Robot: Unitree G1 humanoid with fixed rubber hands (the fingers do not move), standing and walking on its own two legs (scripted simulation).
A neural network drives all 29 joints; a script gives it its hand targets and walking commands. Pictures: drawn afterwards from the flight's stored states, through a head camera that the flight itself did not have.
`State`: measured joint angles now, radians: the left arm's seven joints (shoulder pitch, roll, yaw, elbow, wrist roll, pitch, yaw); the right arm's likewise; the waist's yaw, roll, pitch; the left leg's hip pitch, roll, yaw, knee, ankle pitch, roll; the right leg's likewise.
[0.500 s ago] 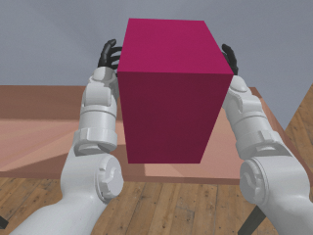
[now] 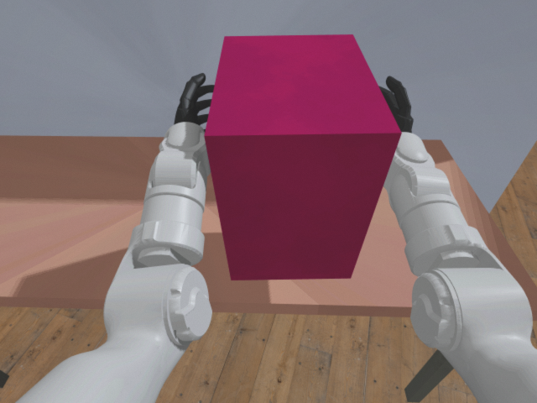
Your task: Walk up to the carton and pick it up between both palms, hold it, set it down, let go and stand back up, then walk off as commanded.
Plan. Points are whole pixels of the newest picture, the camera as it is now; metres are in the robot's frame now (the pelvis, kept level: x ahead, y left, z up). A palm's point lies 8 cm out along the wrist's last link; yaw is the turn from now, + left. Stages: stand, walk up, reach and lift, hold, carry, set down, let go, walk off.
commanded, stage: set down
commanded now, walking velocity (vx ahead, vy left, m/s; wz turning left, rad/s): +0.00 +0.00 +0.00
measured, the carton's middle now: (289, 161) +0.45 -0.03 +0.17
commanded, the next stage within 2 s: none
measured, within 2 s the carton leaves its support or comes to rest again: neither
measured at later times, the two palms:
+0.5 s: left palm (195, 146) +0.45 +0.11 +0.21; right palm (388, 152) +0.42 -0.18 +0.20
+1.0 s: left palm (198, 162) +0.46 +0.11 +0.16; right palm (379, 165) +0.43 -0.17 +0.17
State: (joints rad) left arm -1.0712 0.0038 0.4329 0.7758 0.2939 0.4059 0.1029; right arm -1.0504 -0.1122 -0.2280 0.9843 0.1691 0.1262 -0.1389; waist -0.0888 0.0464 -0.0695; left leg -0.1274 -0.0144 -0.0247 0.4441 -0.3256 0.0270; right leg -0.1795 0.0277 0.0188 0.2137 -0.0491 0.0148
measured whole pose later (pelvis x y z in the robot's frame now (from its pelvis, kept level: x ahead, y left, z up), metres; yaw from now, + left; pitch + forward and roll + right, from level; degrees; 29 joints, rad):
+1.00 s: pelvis +0.02 +0.01 +0.00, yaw +0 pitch +2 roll -4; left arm -1.03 0.04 0.43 1.00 0.29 0.20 0.08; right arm -0.99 -0.01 -0.48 1.00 -0.11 0.05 -0.08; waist -0.10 0.05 -0.03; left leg -0.13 -0.01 -0.02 0.44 -0.35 0.03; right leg -0.18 0.03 0.02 0.21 -0.07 0.03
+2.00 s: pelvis +0.06 +0.01 +0.01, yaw +0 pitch +5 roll -4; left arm -0.96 -0.02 0.43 1.01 0.29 0.09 0.08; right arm -0.80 0.04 -0.52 0.91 -0.19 -0.10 -0.05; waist -0.10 0.05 -0.03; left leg -0.13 -0.01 -0.02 0.44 -0.30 0.02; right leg -0.18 0.03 0.02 0.23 -0.07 0.03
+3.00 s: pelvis +0.05 +0.01 +0.00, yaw +0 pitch +5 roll -4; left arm -0.96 -0.03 0.52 1.00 0.35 0.00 0.01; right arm -0.81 0.07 -0.59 0.85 -0.29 -0.13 -0.02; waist -0.09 0.05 0.00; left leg -0.13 -0.01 -0.01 0.44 -0.37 0.02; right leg -0.21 0.03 0.02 0.26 -0.13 0.05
